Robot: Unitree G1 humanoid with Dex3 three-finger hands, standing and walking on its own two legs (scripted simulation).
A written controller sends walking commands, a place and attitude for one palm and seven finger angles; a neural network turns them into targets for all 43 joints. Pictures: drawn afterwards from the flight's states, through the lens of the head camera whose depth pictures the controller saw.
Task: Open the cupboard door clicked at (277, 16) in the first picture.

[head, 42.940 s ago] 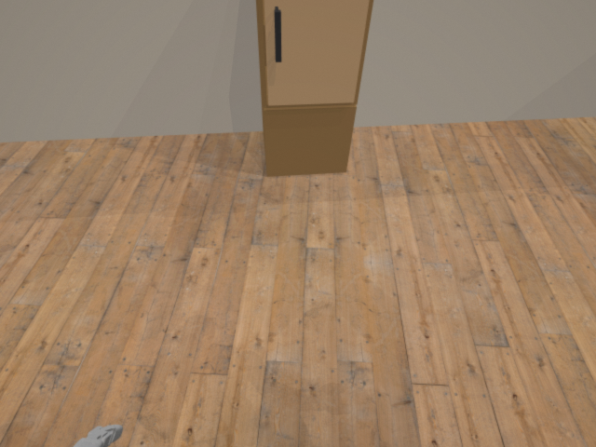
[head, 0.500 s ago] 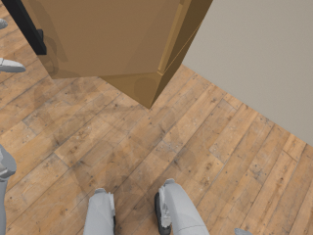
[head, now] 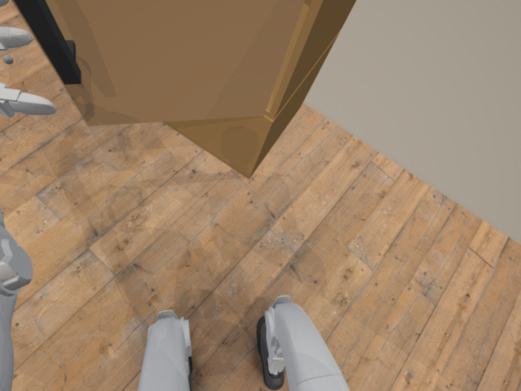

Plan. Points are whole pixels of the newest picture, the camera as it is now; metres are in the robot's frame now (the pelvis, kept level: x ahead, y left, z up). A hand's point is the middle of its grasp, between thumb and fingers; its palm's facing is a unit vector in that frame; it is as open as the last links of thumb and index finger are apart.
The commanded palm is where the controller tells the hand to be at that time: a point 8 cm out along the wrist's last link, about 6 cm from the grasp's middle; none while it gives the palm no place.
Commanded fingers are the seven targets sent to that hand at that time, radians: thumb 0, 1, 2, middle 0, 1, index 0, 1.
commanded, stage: slide the fingers in behind the handle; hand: left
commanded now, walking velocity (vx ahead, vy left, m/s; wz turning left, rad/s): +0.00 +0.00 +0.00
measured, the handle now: (46, 14) +0.59 +0.23 +0.08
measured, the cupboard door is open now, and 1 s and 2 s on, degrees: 43 43 43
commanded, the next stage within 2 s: close the thumb around the handle in 1.38 s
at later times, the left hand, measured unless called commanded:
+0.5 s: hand (39, 54) +0.54 +0.23 +0.07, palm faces +0.07 -1.00 +0.00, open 14.0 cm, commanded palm +0.53 +0.26 +0.06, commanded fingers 0.00 -0.50 0.30 -0.30 -1.20 -0.30 -1.20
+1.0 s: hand (67, 52) +0.55 +0.20 +0.07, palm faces +0.06 -1.00 +0.00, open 14.0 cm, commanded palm +0.53 +0.23 +0.06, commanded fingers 0.00 -0.50 0.30 -0.30 -1.20 -0.30 -1.20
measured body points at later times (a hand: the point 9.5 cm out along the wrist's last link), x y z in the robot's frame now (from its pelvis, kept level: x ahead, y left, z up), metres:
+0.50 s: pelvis +0.01 -0.01 +0.01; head +0.19 +0.03 +0.42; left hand +0.53 +0.29 +0.07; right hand +0.02 -0.27 -0.09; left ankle +0.02 +0.11 -0.61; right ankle +0.05 -0.16 -0.61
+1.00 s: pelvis +0.01 -0.01 +0.01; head +0.19 +0.03 +0.42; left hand +0.54 +0.26 +0.07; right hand +0.01 -0.27 -0.10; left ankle +0.02 +0.11 -0.61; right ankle +0.05 -0.16 -0.61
